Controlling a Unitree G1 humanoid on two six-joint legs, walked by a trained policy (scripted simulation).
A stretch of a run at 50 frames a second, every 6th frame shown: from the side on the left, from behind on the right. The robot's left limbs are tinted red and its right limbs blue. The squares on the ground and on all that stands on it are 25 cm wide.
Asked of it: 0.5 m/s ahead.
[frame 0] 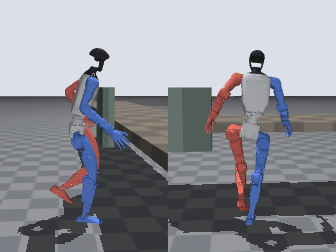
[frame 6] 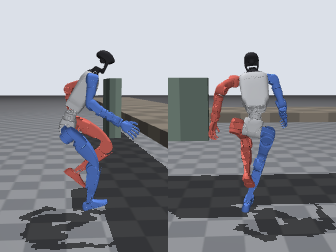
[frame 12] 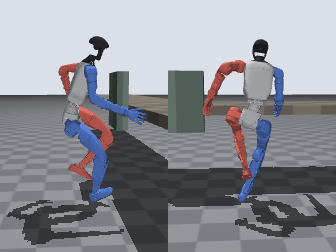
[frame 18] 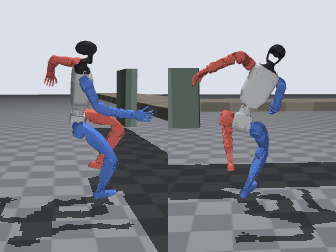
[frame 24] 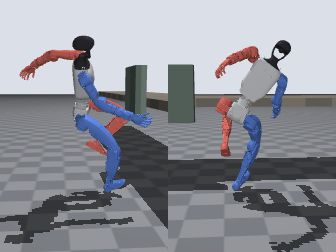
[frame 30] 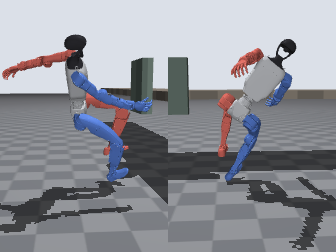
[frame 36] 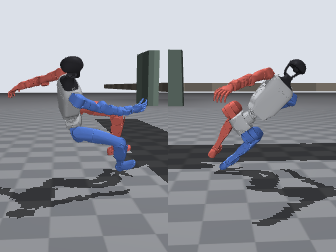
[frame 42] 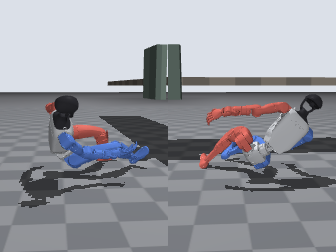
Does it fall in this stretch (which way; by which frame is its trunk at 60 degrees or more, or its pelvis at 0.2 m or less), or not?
yes: goes over to its right; its pelvis at 0.2 m or less by frame 42
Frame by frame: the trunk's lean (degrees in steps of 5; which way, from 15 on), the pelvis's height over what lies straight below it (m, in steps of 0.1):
0: 20 forward, 0.8
6: 35 forward, 0.7
12: 25 forward, 0.7
18: 30 to its right, 0.7
24: 35 to its right, 0.7
30: 40 to its right, 0.7
36: 45 to its right, 0.5
42: 45 to its right, 0.2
